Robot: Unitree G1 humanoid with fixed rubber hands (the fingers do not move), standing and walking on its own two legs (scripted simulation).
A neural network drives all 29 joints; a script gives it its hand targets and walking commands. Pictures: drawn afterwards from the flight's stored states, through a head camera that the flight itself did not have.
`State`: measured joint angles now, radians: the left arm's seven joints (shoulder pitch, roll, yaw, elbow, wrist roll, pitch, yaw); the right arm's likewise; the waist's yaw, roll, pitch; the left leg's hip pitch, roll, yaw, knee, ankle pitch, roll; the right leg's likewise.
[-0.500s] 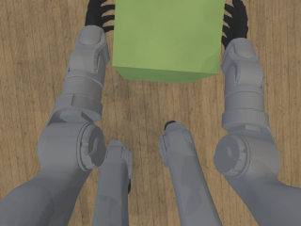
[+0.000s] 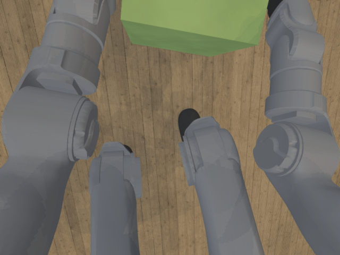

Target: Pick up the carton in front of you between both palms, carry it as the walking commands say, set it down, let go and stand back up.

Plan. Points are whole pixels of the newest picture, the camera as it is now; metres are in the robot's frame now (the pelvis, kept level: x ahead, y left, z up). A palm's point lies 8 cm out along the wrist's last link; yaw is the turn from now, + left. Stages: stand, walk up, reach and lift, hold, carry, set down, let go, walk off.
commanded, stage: set down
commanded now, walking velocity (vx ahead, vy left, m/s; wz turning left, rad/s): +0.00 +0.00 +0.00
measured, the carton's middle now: out of the picture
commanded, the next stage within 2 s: none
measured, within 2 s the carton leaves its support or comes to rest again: rests again in 0.38 s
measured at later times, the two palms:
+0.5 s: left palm out of the picture +0.58 -0.02 -0.21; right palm (271, 10) +0.46 -0.30 -0.20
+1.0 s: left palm out of the picture +0.58 -0.01 -0.21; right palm (270, 7) +0.47 -0.31 -0.21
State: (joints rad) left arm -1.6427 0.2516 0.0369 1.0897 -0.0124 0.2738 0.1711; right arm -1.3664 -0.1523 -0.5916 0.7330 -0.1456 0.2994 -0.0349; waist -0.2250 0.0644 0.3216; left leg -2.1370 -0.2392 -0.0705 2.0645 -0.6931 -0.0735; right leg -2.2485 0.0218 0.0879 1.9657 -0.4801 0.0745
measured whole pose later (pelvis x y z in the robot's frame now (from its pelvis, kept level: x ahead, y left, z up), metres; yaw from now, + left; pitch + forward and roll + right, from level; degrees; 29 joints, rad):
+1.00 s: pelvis -0.01 +0.01 -0.03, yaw -1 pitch +38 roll -4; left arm -1.74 0.28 0.04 1.19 0.03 0.21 0.04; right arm -1.47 -0.25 -0.67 0.96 -0.18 0.19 0.09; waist -0.22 0.06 0.47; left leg -2.18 -0.19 -0.04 2.20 -0.68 -0.01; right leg -2.24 -0.05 0.04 2.06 -0.49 0.07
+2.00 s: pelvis -0.01 -0.01 +0.07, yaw -3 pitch +46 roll +0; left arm -1.62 0.43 0.02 1.04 -0.04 0.34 0.04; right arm -1.33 -0.27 -0.45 0.79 0.07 0.29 -0.07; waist -0.23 0.06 0.13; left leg -2.00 -0.08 -0.04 1.79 -0.60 -0.02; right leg -2.10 0.00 0.02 1.68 -0.39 0.02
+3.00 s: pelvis +0.07 -0.05 +0.31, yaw -4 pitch +23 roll +2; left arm -0.40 0.08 0.19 0.60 0.12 0.11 0.12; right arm -0.24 -0.23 -0.13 0.51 -0.02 0.09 0.14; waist -0.14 0.00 0.01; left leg -0.80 -0.03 -0.09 0.75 -0.36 -0.05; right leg -0.93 0.03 0.02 0.74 -0.22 -0.04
